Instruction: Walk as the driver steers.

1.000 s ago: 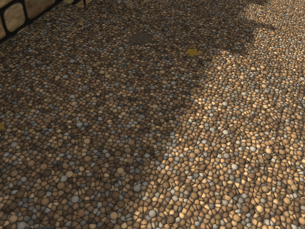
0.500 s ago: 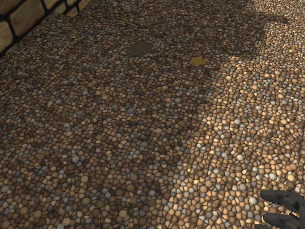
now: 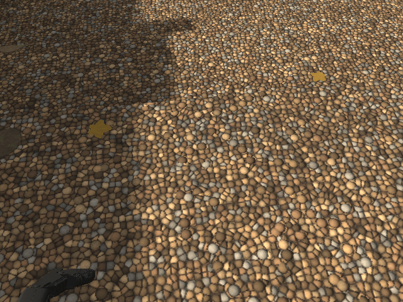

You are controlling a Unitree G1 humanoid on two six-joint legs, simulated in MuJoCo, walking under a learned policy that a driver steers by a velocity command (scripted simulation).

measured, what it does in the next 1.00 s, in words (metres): walks ahead, turning right: right foot, then left foot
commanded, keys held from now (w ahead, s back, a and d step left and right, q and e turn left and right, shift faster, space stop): w+e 0.36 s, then e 0.02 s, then no key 0.62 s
